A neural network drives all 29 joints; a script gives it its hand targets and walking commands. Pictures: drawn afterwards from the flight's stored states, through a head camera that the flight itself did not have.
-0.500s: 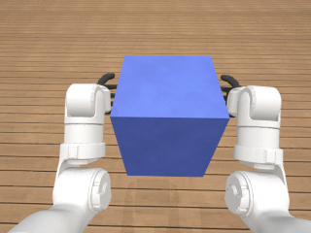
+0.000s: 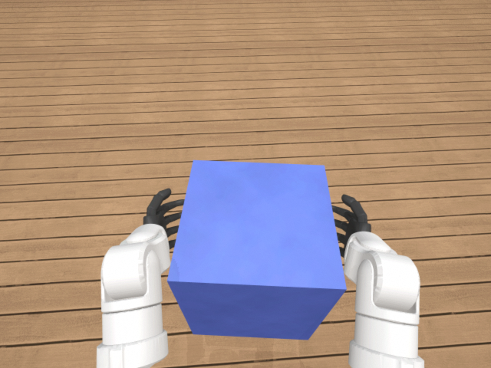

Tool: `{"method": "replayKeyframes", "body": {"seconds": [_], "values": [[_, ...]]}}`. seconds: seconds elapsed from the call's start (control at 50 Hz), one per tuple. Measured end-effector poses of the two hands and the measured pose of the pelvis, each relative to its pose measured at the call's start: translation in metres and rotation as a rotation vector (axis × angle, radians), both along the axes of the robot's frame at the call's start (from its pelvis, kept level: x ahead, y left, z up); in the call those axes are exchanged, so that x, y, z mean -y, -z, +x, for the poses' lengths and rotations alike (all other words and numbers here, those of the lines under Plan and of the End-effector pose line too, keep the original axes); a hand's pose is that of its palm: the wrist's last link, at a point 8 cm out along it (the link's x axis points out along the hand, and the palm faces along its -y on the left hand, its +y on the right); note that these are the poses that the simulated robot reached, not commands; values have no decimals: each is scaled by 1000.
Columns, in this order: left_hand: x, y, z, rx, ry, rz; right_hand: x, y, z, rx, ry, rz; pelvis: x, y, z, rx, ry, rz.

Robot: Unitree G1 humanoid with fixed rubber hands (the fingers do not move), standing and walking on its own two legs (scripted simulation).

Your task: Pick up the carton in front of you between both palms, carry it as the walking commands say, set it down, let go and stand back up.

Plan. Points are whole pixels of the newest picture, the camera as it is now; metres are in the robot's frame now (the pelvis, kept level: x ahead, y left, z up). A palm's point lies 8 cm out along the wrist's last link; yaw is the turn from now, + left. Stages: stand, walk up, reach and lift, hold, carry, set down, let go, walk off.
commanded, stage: carry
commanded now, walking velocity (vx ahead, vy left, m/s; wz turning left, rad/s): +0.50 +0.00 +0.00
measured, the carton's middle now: (254, 255) +0.31 +0.01 -0.01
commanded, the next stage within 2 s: none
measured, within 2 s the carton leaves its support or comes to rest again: neither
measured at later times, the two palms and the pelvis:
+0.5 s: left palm (195, 125) +0.54 +0.13 +0.08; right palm (346, 125) +0.56 -0.17 +0.07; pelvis +0.28 -0.04 +0.00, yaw +3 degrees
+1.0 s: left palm (194, 99) +0.66 +0.15 +0.05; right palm (326, 102) +0.66 -0.15 +0.05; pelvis +0.40 -0.01 -0.01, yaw +1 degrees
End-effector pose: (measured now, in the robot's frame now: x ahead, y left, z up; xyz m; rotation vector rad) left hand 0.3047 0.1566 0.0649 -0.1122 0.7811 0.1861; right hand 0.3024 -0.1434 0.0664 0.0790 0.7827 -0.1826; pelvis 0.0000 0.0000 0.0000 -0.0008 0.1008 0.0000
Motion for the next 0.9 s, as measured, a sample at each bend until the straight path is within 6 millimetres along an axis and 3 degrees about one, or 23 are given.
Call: {"method": "replayKeyframes", "body": {"seconds": [0.1,0.2,0.3,0.34,0.46,0.72,0.9], "values": [[7,-17,42,58,38,21,7,-22,40,56,-8,-27,-1,-10,59,4,-2,-21],[15,-37,96,124,37,45,15,-38,97,123,-31,-29,10,-6,129,21,-7,-16],[30,-35,160,156,18,72,30,-28,168,157,-54,-8,29,17,206,57,-29,-6],[35,-27,182,121,15,88,35,-18,193,123,-65,2,35,20,227,58,-42,-19],[32,-14,218,-3,-20,85,31,-4,240,0,-94,16,41,1,268,46,-58,8],[10,-22,310,97,-2,43,9,-27,327,98,-98,-55,18,3,365,62,-33,5],[7,1,349,43,43,71,7,2,355,43,-82,-55,7,6,395,43,-20,10]]}}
